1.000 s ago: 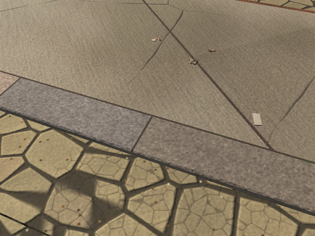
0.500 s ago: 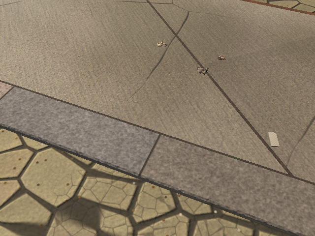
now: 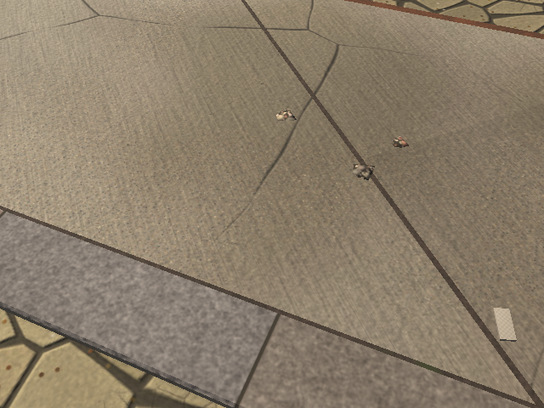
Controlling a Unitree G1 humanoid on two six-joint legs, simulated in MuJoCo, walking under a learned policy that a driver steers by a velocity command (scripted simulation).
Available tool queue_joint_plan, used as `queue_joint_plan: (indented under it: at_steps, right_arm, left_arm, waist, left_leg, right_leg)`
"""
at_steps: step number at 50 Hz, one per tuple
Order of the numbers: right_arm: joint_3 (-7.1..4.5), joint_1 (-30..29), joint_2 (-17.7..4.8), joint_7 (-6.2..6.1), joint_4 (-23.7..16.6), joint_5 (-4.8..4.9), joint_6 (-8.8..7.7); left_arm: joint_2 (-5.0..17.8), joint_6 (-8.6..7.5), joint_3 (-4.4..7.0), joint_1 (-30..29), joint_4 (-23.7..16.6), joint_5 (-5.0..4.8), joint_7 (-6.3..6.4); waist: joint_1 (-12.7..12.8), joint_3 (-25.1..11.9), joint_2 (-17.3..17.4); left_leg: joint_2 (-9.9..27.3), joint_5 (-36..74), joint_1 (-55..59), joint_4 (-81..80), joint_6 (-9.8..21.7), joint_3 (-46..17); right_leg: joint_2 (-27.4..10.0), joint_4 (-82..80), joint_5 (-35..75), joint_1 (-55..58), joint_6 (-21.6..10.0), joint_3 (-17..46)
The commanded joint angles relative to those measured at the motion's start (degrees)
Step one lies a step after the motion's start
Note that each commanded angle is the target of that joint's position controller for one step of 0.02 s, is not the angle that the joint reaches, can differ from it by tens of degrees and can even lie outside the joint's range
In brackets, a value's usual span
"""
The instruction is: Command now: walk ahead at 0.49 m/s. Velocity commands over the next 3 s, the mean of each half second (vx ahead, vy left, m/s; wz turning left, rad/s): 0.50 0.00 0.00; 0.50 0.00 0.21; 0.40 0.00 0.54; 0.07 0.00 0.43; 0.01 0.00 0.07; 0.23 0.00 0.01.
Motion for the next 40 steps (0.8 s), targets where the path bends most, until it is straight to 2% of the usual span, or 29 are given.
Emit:
queue_joint_plan:
  at_steps: [1, 4, 7, 10, 13, 14, 16, 17, 18, 19, 20, 21, 22, 23, 24, 25, 26, 28, 31, 33, 35, 37, 39, 40]
  right_arm:
    - [-0.15, 4.8, -1.0, 0.66, -1.1, -0.48, 1.52]
    - [-0.19, -3.7, -2.2, 0.98, -4.0, -0.44, 1.67]
    - [0.24, -10.1, -1.6, 1.09, -5.8, 0.2, 1.59]
    - [0.46, -14.8, -1.3, 0.99, -7.1, 0.35, 1.53]
    - [0.33, -17.2, -1.8, 0.8, -8.4, 0.29, 1.1]
    - [0.24, -17.2, -1.9, 0.69, -8.6, 0.25, 0.91]
    - [-0.32, -12.4, -2.6, 0.2, -7.5, 0.27, 0.37]
    - [-0.93, -6.2, -3.5, -0.19, -5.5, 0.2, -0.05]
    - [-1.8, 3.3, -4.8, -0.69, -2.2, -0.35, -0.59]
    - [-3.46, 12.3, -9.7, -1.24, 0.1, -1.9, -1.13]
    - [-4.09, 13.5, -13.4, -1.07, -0.2, -2.55, -1.02]
    - [-4.36, 12.0, -13.6, -0.54, -0.2, -0.42, -0.25]
    - [-3.24, 7.0, -9.9, -0.33, -0.3, 0.0, -0.24]
    - [-2.03, 5.0, -5.5, 0.05, 0.1, 0.24, -0.74]
    - [-1.29, 3.4, -3.3, -0.04, 0.4, 0.05, -0.97]
    - [-0.66, 3.1, -1.7, -0.44, 1.1, 0.26, -1.25]
    - [-0.47, 4.5, -1.6, -0.68, 2.1, 0.23, -1.62]
    - [-0.57, 7.7, -3.2, -0.81, 3.6, 0.5, -2.41]
    - [-0.22, 10.1, -3.6, -0.74, 4.6, 0.42, -2.55]
    - [0.32, 10.9, -2.9, -0.89, 4.3, 0.41, -2.4]
    - [0.43, 12.6, -3.3, -1.17, 4.1, 0.44, -2.37]
    - [-0.04, 14.5, -5.2, -1.33, 4.3, 0.58, -2.34]
    - [-0.24, 15.9, -5.9, -1.29, 4.7, 0.59, -2.05]
    - [-0.26, 15.5, -6.0, -1.31, 4.6, 0.45, -1.89]
  left_arm:
    - [3.8, -1.46, 0.14, 2.9, -1.3, -0.03, 0.35]
    - [4.3, -1.65, -0.09, 6.5, -0.9, -0.32, 0.19]
    - [4.7, -1.67, -0.27, 9.4, -0.7, -0.29, 0.17]
    - [5.0, -1.63, -0.31, 12.7, 0.1, -0.09, 0.37]
    - [5.2, -1.37, -0.27, 14.2, 0.8, 0.44, 0.9]
    - [5.6, -1.29, -0.19, 13.8, 0.9, 0.59, 1.08]
    - [6.6, -1.16, 0.04, 11.4, 0.6, 0.7, 1.37]
    - [7.3, -0.95, 0.24, 10.6, 0.6, 0.75, 1.41]
    - [7.2, -0.63, 0.2, 9.9, 0.4, 0.19, 1.2]
    - [5.0, -0.69, -0.42, 11.1, -0.8, -0.86, 0.81]
    - [-1.0, -0.73, -1.78, 13.7, -2.4, -2.45, 0.25]
    - [5.0, -0.55, 0.12, 10.6, -2.6, -1.82, 0.4]
    - [5.2, -0.69, 0.36, 6.0, -4.2, -1.38, 0.41]
    - [4.2, -0.93, 0.15, 3.3, -4.7, -0.86, 0.24]
    - [3.0, -0.45, 0.14, 3.0, -4.7, -0.2, -0.02]
    - [2.0, 0.4, 0.07, 4.2, -4.5, 0.66, -0.52]
    - [0.8, 1.28, 0.02, 5.1, -4.3, 0.88, -0.86]
    - [0.1, 2.37, -0.08, 2.2, -6.1, 0.84, -1.2]
    - [0.8, 3.0, -0.54, -6.6, -10.4, 1.21, -1.39]
    - [1.4, 3.07, -1.02, -11.6, -12.8, 1.6, -1.97]
    - [0.3, 2.98, -1.74, -15.4, -14.3, 0.94, -2.08]
    - [-0.2, 2.93, -2.24, -17.5, -15.4, 0.2, -1.87]
    - [0.8, 2.48, -2.0, -18.2, -16.2, 0.1, -1.52]
    - [1.5, 2.1, -1.69, -16.9, -16.2, 0.1, -1.28]
  waist:
    - [-2.5, 1.5, -3.2]
    - [-0.4, 2.9, -3.7]
    - [1.5, 3.3, -4.2]
    - [3.2, 3.3, -5.5]
    - [3.5, 4.0, -6.0]
    - [3.0, 4.0, -6.2]
    - [-0.1, 1.9, -6.8]
    - [-2.8, -1.3, -7.0]
    - [-6.6, -6.5, -4.5]
    - [-8.9, -12.7, 1.0]
    - [-6.0, -17.0, 10.8]
    - [-6.7, -16.8, 4.9]
    - [-4.3, -9.2, 2.7]
    - [-3.5, -4.3, 0.1]
    - [-1.5, -2.6, -0.2]
    - [0.3, -1.4, 0.7]
    - [1.1, -1.1, 1.5]
    - [1.6, -0.1, 1.8]
    - [1.2, 2.4, 1.2]
    - [0.5, 3.7, 1.2]
    - [-0.4, 3.8, 1.3]
    - [-1.2, 3.4, 2.3]
    - [-1.3, 2.8, 3.1]
    - [-0.4, 2.0, 3.6]
  left_leg:
    - [2.9, 3.5, -4.7, -4.3, -1.2, -0.1]
    - [3.7, 8.7, -10.4, -12.4, -3.1, 1.5]
    - [2.5, 12.3, -10.1, -23.3, -4.2, 3.3]
    - [0.8, 13.2, -9.7, -29.5, -3.8, 4.9]
    - [-0.3, 10.5, -9.5, -33.0, -2.0, 5.3]
    - [-0.9, 8.5, -8.5, -34.1, -1.2, 5.5]
    - [-3.8, 4.1, -0.4, -36.7, 1.1, 6.8]
    - [-5.9, 3.1, 6.9, -38.3, 2.2, 7.3]
    - [-6.8, 5.6, 19.8, -42.5, 3.4, 8.2]
    - [3.8, 4.3, 38.5, -42.7, 6.8, -3.4]
    - [20.8, 2.8, 49.8, -49.7, 11.8, -29.7]
    - [20.3, 2.8, 45.5, -53.5, 13.8, -34.2]
    - [18.5, 2.2, 38.7, -53.7, 12.2, -26.1]
    - [15.6, 5.5, 31.5, -55.6, 10.2, -19.4]
    - [12.8, 4.6, 26.6, -57.2, 7.6, -14.9]
    - [10.9, 6.0, 22.4, -58.5, 6.3, -11.6]
    - [9.8, 7.9, 20.9, -59.0, 6.2, -9.6]
    - [9.6, 13.1, 20.7, -59.5, 7.0, -7.7]
    - [7.8, 11.1, 20.6, -62.0, 6.9, -4.8]
    - [5.9, 13.7, 18.7, -63.9, 7.2, -2.8]
    - [6.0, 20.8, 19.9, -63.8, 7.3, -2.5]
    - [7.2, 26.5, 23.8, -63.2, 7.3, -2.8]
    - [8.4, 32.0, 29.0, -60.7, 7.1, -3.5]
    - [8.7, 37.6, 30.5, -57.8, 6.6, -3.4]
  right_leg:
    - [-14.8, -17.5, 3.0, 0.6, -6.2, 14.7]
    - [-14.5, -18.9, 7.4, 5.3, -6.3, 13.1]
    - [-13.9, -18.4, 12.9, 9.2, -5.4, 11.0]
    - [-14.8, -16.8, 19.0, 14.7, -5.1, 9.8]
    - [-16.6, -13.9, 25.2, 20.0, -5.2, 9.5]
    - [-17.2, -12.3, 29.1, 21.3, -5.0, 9.2]
    - [-17.3, -5.6, 45.1, 21.4, -3.8, 7.5]
    - [-16.7, 1.9, 51.7, 21.1, -3.2, 6.9]
    - [-14.4, 13.3, 48.3, 16.5, -2.1, 5.1]
    - [-11.7, 30.2, 30.2, 1.5, -0.6, 4.4]
    - [-2.0, 50.2, -17.9, -18.5, 1.8, 2.6]
    - [-2.1, 57.6, -16.3, -22.5, 1.1, 10.9]
    - [-5.0, 58.8, -11.9, -26.0, 0.8, 11.1]
    - [-6.8, 57.1, -8.7, -25.8, 0.7, 10.7]
    - [-8.2, 55.4, -6.6, -23.6, 0.7, 10.4]
    - [-9.1, 53.6, -5.5, -21.5, 1.1, 10.3]
    - [-8.9, 55.4, -5.5, -21.2, 1.4, 9.5]
    - [-9.1, 58.6, -5.3, -26.5, 1.8, 8.3]
    - [-11.0, 56.2, -2.5, -35.0, 2.8, 6.7]
    - [-11.8, 45.0, 1.2, -33.0, 3.8, 4.9]
    - [-10.9, 34.5, 2.6, -29.2, 4.6, 3.8]
    - [-9.2, 27.0, 1.8, -26.1, 4.5, 2.9]
    - [-7.4, 22.4, -0.6, -24.3, 3.4, 1.9]
    - [-6.2, 20.3, -2.9, -21.6, 2.5, 1.6]
Next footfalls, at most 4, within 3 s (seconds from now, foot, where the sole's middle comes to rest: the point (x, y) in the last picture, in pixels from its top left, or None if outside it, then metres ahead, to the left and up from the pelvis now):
0.34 left None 0.38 0.13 -0.77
0.86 right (316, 330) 0.68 -0.07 -0.74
1.40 left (209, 279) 0.83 0.22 -0.74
2.04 right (274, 244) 0.95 0.04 -0.74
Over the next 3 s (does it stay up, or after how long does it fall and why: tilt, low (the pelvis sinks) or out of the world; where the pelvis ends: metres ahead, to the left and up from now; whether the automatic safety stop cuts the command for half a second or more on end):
stays up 0.91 0.17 0.04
